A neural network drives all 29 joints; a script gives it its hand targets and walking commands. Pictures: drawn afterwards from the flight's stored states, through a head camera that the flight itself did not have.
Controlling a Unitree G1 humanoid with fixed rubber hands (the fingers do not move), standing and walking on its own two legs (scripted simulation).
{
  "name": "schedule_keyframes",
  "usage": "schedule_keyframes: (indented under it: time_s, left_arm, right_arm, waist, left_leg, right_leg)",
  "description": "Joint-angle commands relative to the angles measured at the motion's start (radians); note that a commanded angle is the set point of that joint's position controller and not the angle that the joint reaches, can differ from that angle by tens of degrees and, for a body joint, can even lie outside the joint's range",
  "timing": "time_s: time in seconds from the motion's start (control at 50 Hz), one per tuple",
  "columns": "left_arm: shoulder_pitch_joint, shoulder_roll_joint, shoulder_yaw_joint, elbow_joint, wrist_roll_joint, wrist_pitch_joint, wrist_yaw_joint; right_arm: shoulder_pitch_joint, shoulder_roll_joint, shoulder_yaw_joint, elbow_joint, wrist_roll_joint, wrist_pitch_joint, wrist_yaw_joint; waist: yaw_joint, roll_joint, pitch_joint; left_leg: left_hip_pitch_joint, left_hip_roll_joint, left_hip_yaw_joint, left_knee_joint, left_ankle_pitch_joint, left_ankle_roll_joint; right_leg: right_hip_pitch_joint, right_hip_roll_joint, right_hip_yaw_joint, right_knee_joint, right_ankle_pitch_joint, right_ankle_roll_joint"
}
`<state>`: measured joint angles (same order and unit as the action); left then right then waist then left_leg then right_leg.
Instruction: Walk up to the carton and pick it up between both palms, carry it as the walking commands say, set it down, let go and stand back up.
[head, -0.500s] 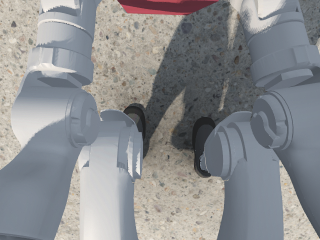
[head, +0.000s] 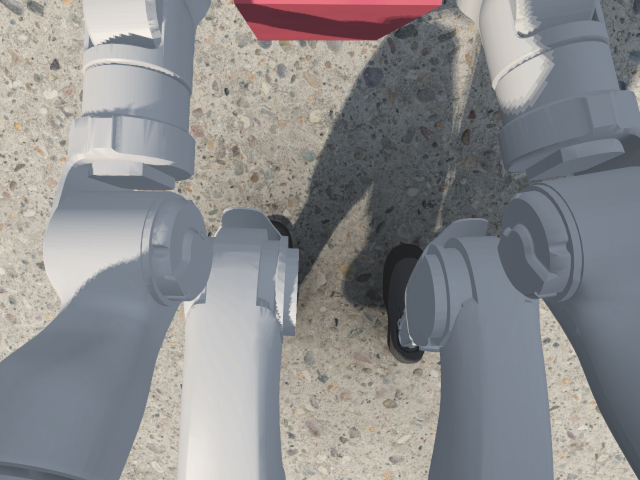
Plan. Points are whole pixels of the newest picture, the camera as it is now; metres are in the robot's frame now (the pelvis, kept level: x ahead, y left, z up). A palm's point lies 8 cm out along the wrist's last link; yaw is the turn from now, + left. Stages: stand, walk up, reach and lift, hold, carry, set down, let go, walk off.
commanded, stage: reach and lift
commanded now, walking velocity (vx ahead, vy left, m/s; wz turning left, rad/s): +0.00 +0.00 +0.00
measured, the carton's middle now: out of the picture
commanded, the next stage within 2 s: none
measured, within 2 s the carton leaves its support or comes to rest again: neither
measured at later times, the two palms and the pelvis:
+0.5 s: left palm out of the picture +0.53 +0.20 -0.07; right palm out of the picture +0.55 -0.04 -0.07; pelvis -0.01 +0.00 +0.04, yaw +1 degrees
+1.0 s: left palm out of the picture +0.51 +0.20 +0.00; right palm out of the picture +0.53 -0.04 +0.00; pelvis -0.02 +0.00 +0.08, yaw +2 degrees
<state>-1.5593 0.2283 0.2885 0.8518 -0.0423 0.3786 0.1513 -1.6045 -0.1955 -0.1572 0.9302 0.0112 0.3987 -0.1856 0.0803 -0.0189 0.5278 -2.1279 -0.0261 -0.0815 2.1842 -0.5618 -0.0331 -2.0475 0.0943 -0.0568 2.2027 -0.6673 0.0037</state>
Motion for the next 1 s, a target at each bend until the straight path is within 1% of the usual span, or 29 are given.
schedule_keyframes:
  time_s: [0.0, 0.06, 0.14, 0.18, 0.2, 0.22, 0.24, 0.3, 0.34, 0.4, 0.42, 0.48, 0.5, 0.52, 0.54, 0.56, 0.58, 0.62, 0.64, 0.68, 0.72, 0.76, 0.8, 0.82, 0.86, 0.88, 0.92, 0.96, 0.98]
  left_arm:
    - [-0.835, -1.18, -0.463, -0.367, -0.157, 0.004, -0.273]
    - [-0.832, -1.175, -0.439, -0.339, -0.137, 0.015, -0.266]
    - [-0.812, -1.199, -0.4, -0.285, -0.112, 0.017, -0.269]
    - [-0.787, -1.212, -0.386, -0.261, -0.1, 0.018, -0.275]
    - [-0.785, -1.222, -0.388, -0.257, -0.099, 0.018, -0.277]
    - [-0.765, -1.226, -0.379, -0.241, -0.089, 0.019, -0.279]
    - [-0.75, -1.233, -0.377, -0.232, -0.083, 0.02, -0.28]
    - [-0.728, -1.253, -0.379, -0.23, -0.076, 0.02, -0.282]
    - [-0.717, -1.268, -0.394, -0.238, -0.079, 0.021, -0.281]
    - [-0.728, -1.284, -0.439, -0.295, -0.109, 0.023, -0.271]
    - [-0.73, -1.279, -0.446, -0.305, -0.115, 0.025, -0.266]
    - [-0.759, -1.278, -0.469, -0.333, -0.131, 0.032, -0.252]
    - [-0.76, -1.271, -0.467, -0.322, -0.127, 0.034, -0.248]
    - [-0.772, -1.279, -0.479, -0.339, -0.134, 0.036, -0.245]
    - [-0.771, -1.28, -0.471, -0.313, -0.129, 0.04, -0.242]
    - [-0.777, -1.28, -0.467, -0.312, -0.126, 0.04, -0.241]
    - [-0.781, -1.289, -0.473, -0.316, -0.13, 0.042, -0.239]
    - [-0.777, -1.298, -0.458, -0.289, -0.12, 0.047, -0.24]
    - [-0.769, -1.307, -0.452, -0.28, -0.118, 0.048, -0.24]
    - [-0.749, -1.32, -0.436, -0.242, -0.104, 0.054, -0.243]
    - [-0.717, -1.337, -0.418, -0.216, -0.093, 0.056, -0.247]
    - [-0.692, -1.345, -0.413, -0.21, -0.088, 0.056, -0.251]
    - [-0.671, -1.362, -0.411, -0.211, -0.087, 0.059, -0.253]
    - [-0.672, -1.364, -0.424, -0.231, -0.096, 0.058, -0.253]
    - [-0.683, -1.367, -0.439, -0.261, -0.103, 0.058, -0.252]
    - [-0.689, -1.366, -0.454, -0.28, -0.112, 0.059, -0.251]
    - [-0.705, -1.36, -0.483, -0.321, -0.131, 0.063, -0.248]
    - [-0.715, -1.353, -0.498, -0.336, -0.136, 0.066, -0.243]
    - [-0.716, -1.345, -0.496, -0.326, -0.133, 0.068, -0.241]
  right_arm:
    - [-0.831, 1.194, 0.311, -0.447, 0.221, -0.072, 0.242]
    - [-0.816, 1.213, 0.279, -0.402, 0.202, -0.056, 0.233]
    - [-0.769, 1.231, 0.22, -0.326, 0.159, -0.048, 0.223]
    - [-0.746, 1.245, 0.208, -0.317, 0.142, -0.047, 0.219]
    - [-0.733, 1.25, 0.201, -0.312, 0.132, -0.047, 0.219]
    - [-0.725, 1.252, 0.193, -0.309, 0.126, -0.047, 0.218]
    - [-0.711, 1.256, 0.188, -0.304, 0.121, -0.047, 0.218]
    - [-0.702, 1.262, 0.187, -0.324, 0.113, -0.052, 0.218]
    - [-0.711, 1.262, 0.203, -0.361, 0.121, -0.058, 0.217]
    - [-0.744, 1.261, 0.249, -0.449, 0.151, -0.062, 0.211]
    - [-0.755, 1.254, 0.254, -0.464, 0.161, -0.062, 0.209]
    - [-0.787, 1.242, 0.273, -0.499, 0.175, -0.058, 0.203]
    - [-0.781, 1.239, 0.265, -0.482, 0.17, -0.056, 0.202]
    - [-0.792, 1.241, 0.277, -0.503, 0.175, -0.053, 0.201]
    - [-0.78, 1.229, 0.257, -0.471, 0.163, -0.049, 0.2]
    - [-0.775, 1.232, 0.248, -0.456, 0.159, -0.047, 0.2]
    - [-0.776, 1.238, 0.247, -0.46, 0.159, -0.045, 0.2]
    - [-0.755, 1.236, 0.218, -0.416, 0.145, -0.041, 0.201]
    - [-0.743, 1.242, 0.206, -0.403, 0.138, -0.038, 0.202]
    - [-0.725, 1.242, 0.181, -0.374, 0.121, -0.035, 0.206]
    - [-0.717, 1.251, 0.178, -0.369, 0.114, -0.034, 0.211]
    - [-0.709, 1.261, 0.19, -0.379, 0.111, -0.03, 0.216]
    - [-0.704, 1.266, 0.204, -0.394, 0.113, -0.027, 0.219]
    - [-0.703, 1.274, 0.22, -0.416, 0.119, -0.026, 0.219]
    - [-0.699, 1.285, 0.231, -0.43, 0.128, -0.024, 0.22]
    - [-0.708, 1.29, 0.248, -0.456, 0.137, -0.023, 0.218]
    - [-0.721, 1.293, 0.273, -0.495, 0.157, -0.019, 0.214]
    - [-0.719, 1.294, 0.283, -0.499, 0.16, -0.014, 0.211]
    - [-0.71, 1.289, 0.273, -0.48, 0.154, -0.011, 0.21]
  waist:
    - [0.033, 0.067, -2.288]
    - [0.041, 0.064, -2.204]
    - [0.03, 0.063, -2.099]
    - [0.035, 0.056, -2.084]
    - [0.025, 0.054, -2.083]
    - [0.032, 0.057, -2.083]
    - [0.031, 0.059, -2.08]
    - [0.031, 0.063, -2.107]
    - [0.032, 0.074, -2.166]
    - [0.026, 0.082, -2.307]
    - [0.027, 0.091, -2.326]
    - [0.015, 0.101, -2.351]
    - [0.012, 0.101, -2.321]
    - [0.007, 0.099, -2.339]
    - [-0.003, 0.108, -2.291]
    - [-0.004, 0.113, -2.271]
    - [-0.012, 0.111, -2.278]
    - [-0.021, 0.12, -2.231]
    - [-0.028, 0.114, -2.221]
    - [-0.036, 0.115, -2.172]
    - [-0.034, 0.104, -2.154]
    - [-0.027, 0.091, -2.177]
    - [-0.027, 0.085, -2.218]
    - [-0.028, 0.075, -2.254]
    - [-0.031, 0.078, -2.295]
    - [-0.029, 0.074, -2.332]
    - [-0.033, 0.077, -2.397]
    - [-0.033, 0.076, -2.404]
    - [-0.037, 0.078, -2.368]
  left_leg:
    - [1.137, -0.127, 0.136, -0.21, 0.67, 0.009]
    - [1.058, -0.129, 0.144, -0.245, 0.578, 0.015]
    - [0.982, -0.131, 0.15, -0.284, 0.484, 0.018]
    - [0.969, -0.133, 0.155, -0.295, 0.469, 0.02]
    - [0.974, -0.133, 0.151, -0.301, 0.471, 0.019]
    - [0.976, -0.135, 0.151, -0.308, 0.468, 0.018]
    - [0.985, -0.135, 0.149, -0.313, 0.475, 0.017]
    - [1.008, -0.137, 0.145, -0.328, 0.492, 0.013]
    - [1.053, -0.139, 0.14, -0.334, 0.532, 0.011]
    - [1.145, -0.145, 0.131, -0.344, 0.609, 0.005]
    - [1.16, -0.145, 0.129, -0.348, 0.616, 0.004]
    - [1.196, -0.148, 0.122, -0.372, 0.599, 0.004]
    - [1.186, -0.148, 0.12, -0.382, 0.574, 0.005]
    - [1.199, -0.15, 0.121, -0.389, 0.562, 0.006]
    - [1.18, -0.148, 0.119, -0.4, 0.527, 0.005]
    - [1.175, -0.148, 0.12, -0.411, 0.506, 0.005]
    - [1.186, -0.149, 0.118, -0.418, 0.491, 0.006]
    - [1.169, -0.146, 0.118, -0.436, 0.449, 0.006]
    - [1.169, -0.146, 0.117, -0.445, 0.434, 0.006]
    - [1.162, -0.145, 0.115, -0.462, 0.404, 0.006]
    - [1.16, -0.145, 0.115, -0.473, 0.393, 0.009]
    - [1.173, -0.147, 0.115, -0.481, 0.405, 0.011]
    - [1.194, -0.149, 0.115, -0.488, 0.434, 0.01]
    - [1.211, -0.151, 0.113, -0.489, 0.453, 0.011]
    - [1.232, -0.154, 0.113, -0.497, 0.47, 0.009]
    - [1.249, -0.156, 0.113, -0.501, 0.491, 0.01]
    - [1.285, -0.159, 0.111, -0.509, 0.513, 0.009]
    - [1.289, -0.16, 0.111, -0.521, 0.506, 0.009]
    - [1.277, -0.159, 0.11, -0.529, 0.483, 0.01]
  right_leg:
    - [0.793, 0.121, 0.015, -0.26, 0.562, 0.004]
    - [0.778, 0.116, 0.029, -0.29, 0.507, 0.002]
    - [0.771, 0.111, 0.039, -0.328, 0.451, 0.003]
    - [0.789, 0.109, 0.047, -0.347, 0.446, 0.004]
    - [0.789, 0.111, 0.044, -0.348, 0.449, 0.005]
    - [0.786, 0.11, 0.043, -0.355, 0.445, 0.005]
    - [0.783, 0.11, 0.042, -0.361, 0.45, 0.006]
    - [0.795, 0.111, 0.043, -0.376, 0.462, 0.006]
    - [0.813, 0.114, 0.041, -0.379, 0.491, 0.008]
    - [0.877, 0.119, 0.042, -0.388, 0.551, 0.008]
    - [0.887, 0.119, 0.046, -0.391, 0.556, 0.006]
    - [0.908, 0.117, 0.054, -0.408, 0.543, 0.003]
    - [0.898, 0.115, 0.056, -0.418, 0.526, 0.002]
    - [0.918, 0.114, 0.059, -0.425, 0.521, 0.0]
    - [0.901, 0.111, 0.059, -0.434, 0.491, -0.002]
    - [0.898, 0.11, 0.06, -0.444, 0.475, -0.004]
    - [0.907, 0.11, 0.059, -0.451, 0.466, -0.004]
    - [0.891, 0.106, 0.058, -0.469, 0.431, -0.006]
    - [0.894, 0.106, 0.056, -0.479, 0.421, -0.007]
    - [0.87, 0.104, 0.051, -0.493, 0.391, -0.008]
    - [0.876, 0.101, 0.053, -0.509, 0.38, -0.006]
    - [0.892, 0.101, 0.051, -0.519, 0.39, -0.003]
    - [0.926, 0.101, 0.05, -0.527, 0.416, 0.001]
    - [0.949, 0.102, 0.052, -0.529, 0.436, 0.002]
    - [0.979, 0.103, 0.055, -0.536, 0.46, 0.004]
    - [1.005, 0.105, 0.057, -0.539, 0.482, 0.006]
    - [1.05, 0.105, 0.063, -0.546, 0.51, 0.007]
    - [1.072, 0.105, 0.071, -0.558, 0.509, 0.006]
    - [1.057, 0.103, 0.075, -0.566, 0.488, 0.005]
